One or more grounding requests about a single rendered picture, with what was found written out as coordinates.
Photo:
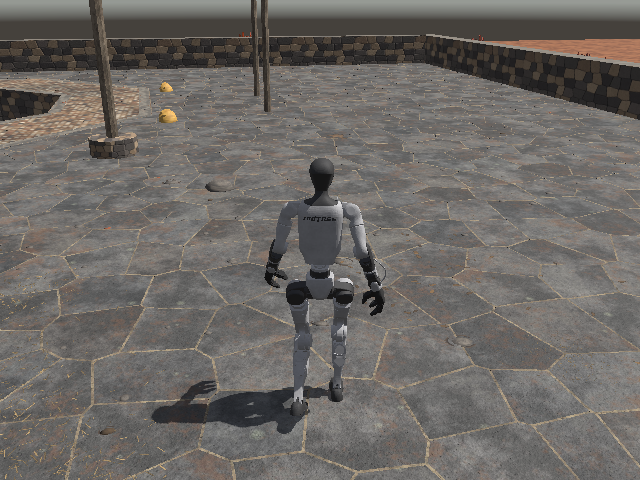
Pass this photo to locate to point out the left robot forearm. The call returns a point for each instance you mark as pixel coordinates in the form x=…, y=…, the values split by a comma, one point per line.
x=273, y=260

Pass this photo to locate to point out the right robot shin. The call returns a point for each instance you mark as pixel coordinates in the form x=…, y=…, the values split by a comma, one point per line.
x=338, y=358

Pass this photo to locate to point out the robot shin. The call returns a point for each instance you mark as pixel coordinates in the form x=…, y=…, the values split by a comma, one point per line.
x=300, y=369
x=338, y=358

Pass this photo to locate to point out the left robot shin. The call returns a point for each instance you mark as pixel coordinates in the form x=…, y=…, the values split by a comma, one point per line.
x=300, y=369

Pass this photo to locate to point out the right robot forearm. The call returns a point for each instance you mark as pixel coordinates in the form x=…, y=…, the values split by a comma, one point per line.
x=370, y=271

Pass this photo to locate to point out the left robot upper arm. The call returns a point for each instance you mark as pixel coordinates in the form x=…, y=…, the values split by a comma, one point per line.
x=289, y=210

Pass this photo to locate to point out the robot left hand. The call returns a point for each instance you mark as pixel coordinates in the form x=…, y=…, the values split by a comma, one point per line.
x=278, y=273

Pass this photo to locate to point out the right robot upper arm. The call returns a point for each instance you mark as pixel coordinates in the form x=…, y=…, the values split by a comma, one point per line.
x=353, y=213

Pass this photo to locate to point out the robot right hand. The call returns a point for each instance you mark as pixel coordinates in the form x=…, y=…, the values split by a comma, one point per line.
x=379, y=300

